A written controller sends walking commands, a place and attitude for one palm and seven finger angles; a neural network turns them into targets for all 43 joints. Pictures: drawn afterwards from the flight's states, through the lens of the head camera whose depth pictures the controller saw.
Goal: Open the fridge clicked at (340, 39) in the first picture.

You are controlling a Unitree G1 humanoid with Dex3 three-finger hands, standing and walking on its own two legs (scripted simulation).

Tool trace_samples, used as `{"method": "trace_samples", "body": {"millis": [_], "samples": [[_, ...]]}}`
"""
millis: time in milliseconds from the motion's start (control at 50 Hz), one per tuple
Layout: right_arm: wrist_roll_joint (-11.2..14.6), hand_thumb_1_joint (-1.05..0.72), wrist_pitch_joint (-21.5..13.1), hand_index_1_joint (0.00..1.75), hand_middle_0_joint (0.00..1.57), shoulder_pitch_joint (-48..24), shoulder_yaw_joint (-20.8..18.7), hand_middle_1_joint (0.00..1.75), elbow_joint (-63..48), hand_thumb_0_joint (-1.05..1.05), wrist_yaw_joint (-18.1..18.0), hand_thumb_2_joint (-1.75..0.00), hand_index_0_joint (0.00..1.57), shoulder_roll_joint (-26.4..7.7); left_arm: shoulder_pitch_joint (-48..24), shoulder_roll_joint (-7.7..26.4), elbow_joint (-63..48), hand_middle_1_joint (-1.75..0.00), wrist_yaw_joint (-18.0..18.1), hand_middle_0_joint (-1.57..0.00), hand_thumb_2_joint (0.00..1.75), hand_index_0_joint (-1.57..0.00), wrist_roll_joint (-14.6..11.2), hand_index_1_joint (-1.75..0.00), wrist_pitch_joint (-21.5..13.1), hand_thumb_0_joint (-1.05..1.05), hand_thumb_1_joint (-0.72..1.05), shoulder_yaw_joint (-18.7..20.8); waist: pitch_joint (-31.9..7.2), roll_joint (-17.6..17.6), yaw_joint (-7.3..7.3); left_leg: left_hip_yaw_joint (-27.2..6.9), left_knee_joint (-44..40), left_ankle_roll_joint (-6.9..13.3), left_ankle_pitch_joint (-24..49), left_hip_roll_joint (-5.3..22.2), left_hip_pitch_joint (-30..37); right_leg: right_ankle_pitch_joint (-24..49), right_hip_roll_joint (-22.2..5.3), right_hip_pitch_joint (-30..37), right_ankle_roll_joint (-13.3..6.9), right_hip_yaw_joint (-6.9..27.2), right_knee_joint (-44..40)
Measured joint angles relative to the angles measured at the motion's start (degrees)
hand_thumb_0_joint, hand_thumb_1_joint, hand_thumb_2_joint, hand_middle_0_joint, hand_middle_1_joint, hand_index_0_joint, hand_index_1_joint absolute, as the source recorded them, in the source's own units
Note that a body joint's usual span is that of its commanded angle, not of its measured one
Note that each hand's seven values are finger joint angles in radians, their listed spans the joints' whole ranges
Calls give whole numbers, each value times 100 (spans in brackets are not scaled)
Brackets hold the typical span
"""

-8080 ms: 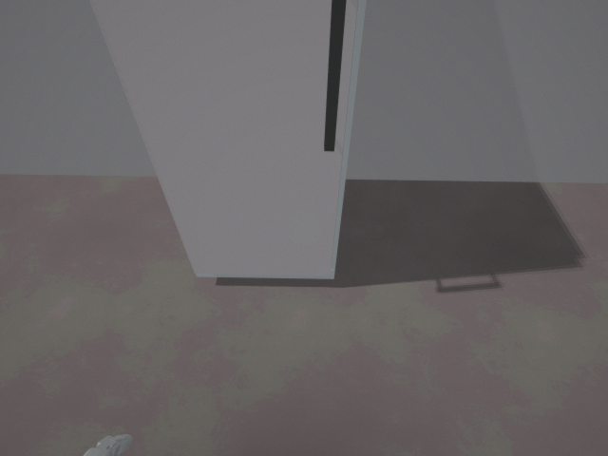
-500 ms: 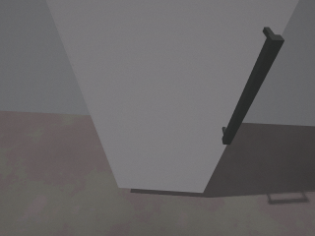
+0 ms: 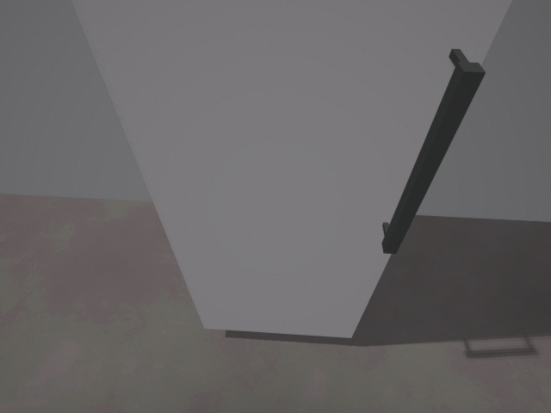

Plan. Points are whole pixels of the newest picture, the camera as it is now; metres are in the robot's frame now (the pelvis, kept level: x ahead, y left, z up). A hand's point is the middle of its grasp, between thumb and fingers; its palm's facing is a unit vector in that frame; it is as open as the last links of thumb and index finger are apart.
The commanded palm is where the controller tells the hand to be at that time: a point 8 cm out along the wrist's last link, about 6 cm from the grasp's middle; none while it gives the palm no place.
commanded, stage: look again from close up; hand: right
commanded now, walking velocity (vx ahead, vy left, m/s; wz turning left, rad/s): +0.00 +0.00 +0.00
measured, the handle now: (416, 172) +0.46 -0.19 +0.12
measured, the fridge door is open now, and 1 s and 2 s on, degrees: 0 0 0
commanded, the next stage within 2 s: raise the hand to about handle height in 0.10 s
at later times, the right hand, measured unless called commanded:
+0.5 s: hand (429, 392) +0.17 -0.18 +0.01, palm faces -0.03 +1.00 -0.03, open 8.0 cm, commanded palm +0.11 -0.25 -0.03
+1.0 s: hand (484, 376) +0.18 -0.23 +0.04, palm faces +0.03 +1.00 -0.06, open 10.9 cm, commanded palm +0.14 -0.28 +0.05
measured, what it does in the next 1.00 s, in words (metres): stands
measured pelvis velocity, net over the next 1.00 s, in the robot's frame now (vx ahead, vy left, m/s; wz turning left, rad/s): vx -0.05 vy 0.00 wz -0.04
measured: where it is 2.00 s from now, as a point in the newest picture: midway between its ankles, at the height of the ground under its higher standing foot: outside the picture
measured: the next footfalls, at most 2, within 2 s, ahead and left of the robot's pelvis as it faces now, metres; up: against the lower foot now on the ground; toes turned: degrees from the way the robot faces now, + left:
none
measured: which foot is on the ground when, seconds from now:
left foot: down 0.00-1.00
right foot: down 0.00-1.00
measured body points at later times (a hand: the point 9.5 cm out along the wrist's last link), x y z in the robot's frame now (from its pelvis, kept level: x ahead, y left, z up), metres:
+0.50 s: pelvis -0.05 +0.00 -0.05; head -0.03 +0.00 +0.40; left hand +0.15 +0.24 -0.10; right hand +0.16 -0.23 +0.01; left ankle -0.05 +0.09 -0.74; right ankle +0.00 -0.11 -0.74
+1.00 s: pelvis -0.05 +0.00 -0.04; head -0.04 +0.00 +0.41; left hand +0.10 +0.22 -0.12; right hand +0.17 -0.29 +0.05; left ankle -0.05 +0.09 -0.74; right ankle +0.00 -0.11 -0.74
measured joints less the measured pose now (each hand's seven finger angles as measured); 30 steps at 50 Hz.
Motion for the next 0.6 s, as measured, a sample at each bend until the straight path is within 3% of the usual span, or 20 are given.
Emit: {"method": "trace_samples", "body": {"millis": [220,240,260,300,360,420,480,500,540,600], "samples": [[-15,-90,-32,30,20,-5,11,29,9,1,-52,-90,20,20,5,29,-28,-30,-15,-20,90,-20,-15,-30,7,1,90,8,-8,-34,11,14,-41,-36,51,-9,-37,7,-16,-112,-14,18,99],[202,-90,260,30,20,244,-217,30,-844,1,-20,-90,20,85,58,50,-275,-30,51,-20,90,-20,-31,-30,-26,1,90,43,83,-91,18,29,-24,-47,65,-42,-42,-51,-53,-161,-12,39,218],[394,-90,344,30,20,554,-293,30,-1964,1,-64,-90,21,102,179,74,-574,-30,182,-20,90,-20,-55,-30,-228,1,90,28,174,-103,-34,15,55,-47,54,-24,-64,-69,-37,-144,-23,24,234],[646,-89,91,30,20,966,-266,30,-3755,2,-203,-89,21,69,415,147,-1105,-30,268,-20,90,-20,-122,-30,-760,1,90,-2,162,-88,-84,22,410,-50,-63,102,-256,-7,82,-173,-83,7,212],[909,-86,-552,32,20,792,-442,32,-5149,2,-25,-88,21,62,421,276,-1751,-30,156,-20,90,-20,-133,-30,-1219,1,90,56,-70,-159,68,211,857,-75,-293,219,-678,-61,176,-684,-110,181,641],[1260,-82,-1701,35,20,368,-735,35,-5422,1,640,-86,21,72,90,352,-2245,-30,-45,-20,90,-20,-53,-30,-1374,1,90,126,-475,-145,156,246,1618,-34,-489,198,-1607,-272,98,-1624,-86,210,1414],[1508,-77,-2699,39,20,191,-877,39,-5384,1,1628,-84,21,39,-253,435,-2786,-30,-240,-20,90,-20,-59,-30,-1396,1,90,223,-718,-63,128,199,2547,15,-777,157,-2534,-573,-13,-2523,-82,167,2320],[1545,-75,-2808,40,20,216,-890,40,-5404,1,1892,-83,21,9,-331,477,-2975,-30,-268,-20,90,-20,-81,-30,-1372,1,90,247,-772,-42,95,185,2825,9,-862,148,-2777,-690,-35,-2750,-66,166,2581],[1642,-70,-2684,43,21,350,-892,43,-5477,1,2203,-81,22,-52,-439,549,-3312,-30,-253,-20,90,-20,-147,-30,-1277,1,90,278,-821,-11,25,189,3266,56,-1055,145,-3100,-820,-61,-3081,-63,176,3011],[1733,-63,-2185,47,22,636,-926,47,-5634,1,2129,-78,23,-98,-466,604,-3640,-30,-111,-20,90,-20,-230,-30,-1144,1,90,265,-803,-29,-87,292,3542,86,-1180,130,-3221,-933,-86,-3278,-41,286,3361]]}}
